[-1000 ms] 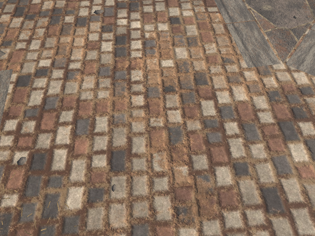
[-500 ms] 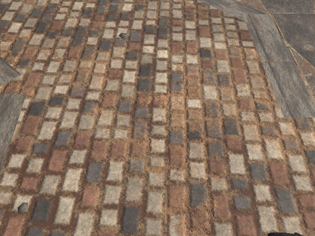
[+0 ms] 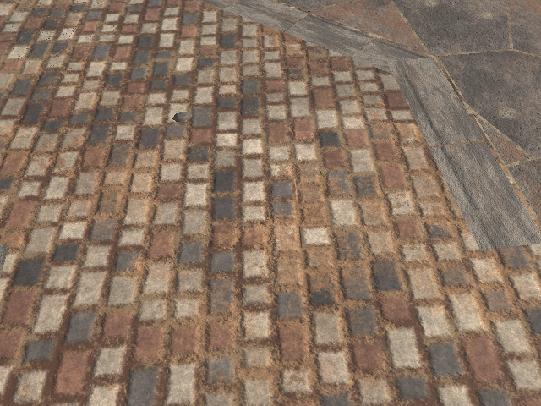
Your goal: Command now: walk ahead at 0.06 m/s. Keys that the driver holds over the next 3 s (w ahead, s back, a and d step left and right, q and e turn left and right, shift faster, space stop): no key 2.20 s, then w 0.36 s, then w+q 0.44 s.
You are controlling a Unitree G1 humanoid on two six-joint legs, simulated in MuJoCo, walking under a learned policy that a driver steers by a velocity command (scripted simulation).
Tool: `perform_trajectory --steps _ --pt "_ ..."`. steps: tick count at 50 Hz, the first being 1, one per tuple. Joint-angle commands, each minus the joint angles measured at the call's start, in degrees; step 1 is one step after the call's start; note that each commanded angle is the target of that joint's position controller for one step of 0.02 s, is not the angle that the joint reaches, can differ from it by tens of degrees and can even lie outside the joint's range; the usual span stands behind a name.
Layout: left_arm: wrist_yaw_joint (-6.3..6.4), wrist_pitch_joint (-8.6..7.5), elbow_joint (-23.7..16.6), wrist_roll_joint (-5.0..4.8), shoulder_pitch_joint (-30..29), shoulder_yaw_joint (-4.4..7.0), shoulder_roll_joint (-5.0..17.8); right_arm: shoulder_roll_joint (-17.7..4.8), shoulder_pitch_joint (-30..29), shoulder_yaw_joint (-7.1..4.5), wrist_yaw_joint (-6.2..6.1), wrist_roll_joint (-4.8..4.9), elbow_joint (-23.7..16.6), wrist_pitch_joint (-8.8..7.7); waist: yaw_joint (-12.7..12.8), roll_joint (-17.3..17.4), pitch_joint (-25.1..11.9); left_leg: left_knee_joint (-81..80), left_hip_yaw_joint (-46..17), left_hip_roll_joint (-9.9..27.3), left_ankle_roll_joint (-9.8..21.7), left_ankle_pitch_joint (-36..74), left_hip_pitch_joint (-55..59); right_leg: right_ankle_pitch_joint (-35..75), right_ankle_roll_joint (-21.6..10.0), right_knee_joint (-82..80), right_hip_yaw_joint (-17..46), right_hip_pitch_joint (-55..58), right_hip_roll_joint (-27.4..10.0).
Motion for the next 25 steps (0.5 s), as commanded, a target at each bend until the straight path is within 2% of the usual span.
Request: perform_trajectory --steps 1,3,8,15,25 --pt "-0.42 -0.25 -2.02 -0.05 -1.85 1.02 6.01 -6.34 3.9 -1.16 -0.91 0.49 -0.26 1.54 -0.44 -5.16 -2.29 -2.87 -1.98 2.99 0.22 3.81 -4.72 13.56 -4.99 -3.52 5.04 9.05 -4.0" --pt "-0.43 -0.78 -1.01 -0.22 -1.14 1.18 6.67 -6.31 4.17 -1.16 -1.01 0.29 -0.01 2.18 -0.37 -4.45 -3.28 -2.77 -2.53 3.71 0.28 6.85 -3.55 16.74 -4.7 -2.43 4.19 10.19 -3.29" --pt "-0.12 -0.7 0.63 -0.47 -1.18 1.04 6.33 -6.09 3.82 -1.26 -1.0 0.59 1.1 2.15 0.28 -1.77 -4.82 -1.53 -2.54 4.3 -0.22 12.65 -1.85 23.28 -5.64 -0.13 3.39 12.76 -2.79" --pt "-0.02 0.29 1.84 -0.53 -2.72 0.96 5.95 -5.44 4.82 -1.06 -1.24 0.48 2.86 2.68 0.28 -0.25 -2.69 -1.86 -2.29 4.45 -0.55 10.12 -2.06 18.38 -5.47 -0.57 2.57 11.88 -1.85" --pt "0.25 1.18 3.44 -0.46 -3.53 0.73 5.46 -4.8 6.62 -0.5 -1.57 0.3 4.39 2.27 0.62 -0.29 0.43 -3.68 -2.22 4.65 -0.7 4.27 -4.3 10.17 -4.4 -2.3 1.81 11.27 -0.64"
